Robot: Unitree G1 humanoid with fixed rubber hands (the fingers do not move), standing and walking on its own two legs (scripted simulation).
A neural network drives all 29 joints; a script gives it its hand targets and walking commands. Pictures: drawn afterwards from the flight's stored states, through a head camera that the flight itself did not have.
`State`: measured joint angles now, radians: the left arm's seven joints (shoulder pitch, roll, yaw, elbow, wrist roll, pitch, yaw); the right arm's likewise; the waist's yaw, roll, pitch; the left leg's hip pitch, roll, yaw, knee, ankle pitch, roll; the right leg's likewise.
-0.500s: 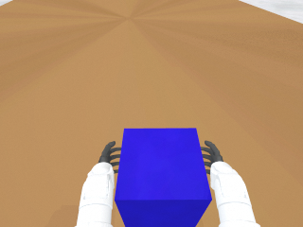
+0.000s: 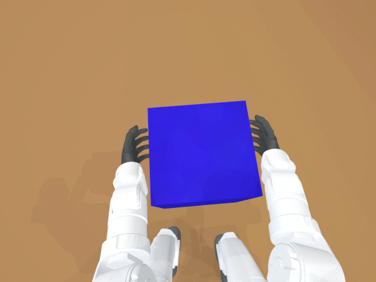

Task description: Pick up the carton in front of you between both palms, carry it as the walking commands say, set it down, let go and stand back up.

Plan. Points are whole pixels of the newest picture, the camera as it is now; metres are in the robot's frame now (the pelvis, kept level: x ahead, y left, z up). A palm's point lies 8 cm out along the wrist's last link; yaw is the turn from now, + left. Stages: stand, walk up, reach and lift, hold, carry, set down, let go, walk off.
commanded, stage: set down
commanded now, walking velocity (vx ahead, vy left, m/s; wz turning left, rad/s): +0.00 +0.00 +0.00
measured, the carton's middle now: (198, 162) +0.38 +0.00 -0.15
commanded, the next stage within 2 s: none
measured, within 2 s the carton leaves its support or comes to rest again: rests again in 1.86 s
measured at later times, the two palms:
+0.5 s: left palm (136, 159) +0.41 +0.17 -0.21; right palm (241, 146) +0.44 -0.13 -0.21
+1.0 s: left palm (138, 164) +0.43 +0.20 -0.37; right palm (222, 149) +0.48 -0.10 -0.36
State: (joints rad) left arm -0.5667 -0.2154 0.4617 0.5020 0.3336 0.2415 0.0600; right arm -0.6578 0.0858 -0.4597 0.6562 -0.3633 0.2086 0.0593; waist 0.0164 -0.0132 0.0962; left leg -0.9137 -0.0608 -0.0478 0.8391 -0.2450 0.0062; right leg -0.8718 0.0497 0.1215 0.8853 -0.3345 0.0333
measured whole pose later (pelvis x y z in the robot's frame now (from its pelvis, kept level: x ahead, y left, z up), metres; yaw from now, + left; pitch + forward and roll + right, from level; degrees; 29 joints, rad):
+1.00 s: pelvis -0.04 -0.01 -0.25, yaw -2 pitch +46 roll -2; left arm -1.07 0.05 0.50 0.68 0.17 0.27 0.06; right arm -1.20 -0.07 -0.33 0.87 -0.14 0.24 -0.12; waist 0.10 -0.06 -0.03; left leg -2.13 -0.10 -0.09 1.81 -0.47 -0.07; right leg -2.08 0.17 0.07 1.84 -0.57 0.07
